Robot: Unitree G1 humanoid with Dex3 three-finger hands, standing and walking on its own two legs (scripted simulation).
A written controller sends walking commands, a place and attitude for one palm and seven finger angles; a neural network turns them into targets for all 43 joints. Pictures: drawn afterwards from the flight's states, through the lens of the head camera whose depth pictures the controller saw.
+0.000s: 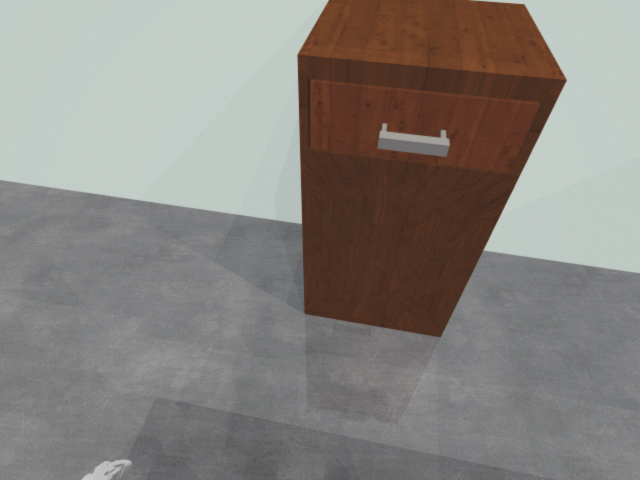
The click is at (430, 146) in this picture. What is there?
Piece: drawer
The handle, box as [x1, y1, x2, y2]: [377, 123, 449, 156]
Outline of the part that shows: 382,124 382,130 379,134 377,148 443,156 446,155 449,143 448,139 445,137 445,130 441,130 439,138 387,132 385,130 386,124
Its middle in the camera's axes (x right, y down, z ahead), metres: +0.19 -0.21 +0.80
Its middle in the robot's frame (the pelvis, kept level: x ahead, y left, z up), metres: +0.75 -0.15 +0.04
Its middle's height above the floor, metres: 0.81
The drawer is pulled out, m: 0.00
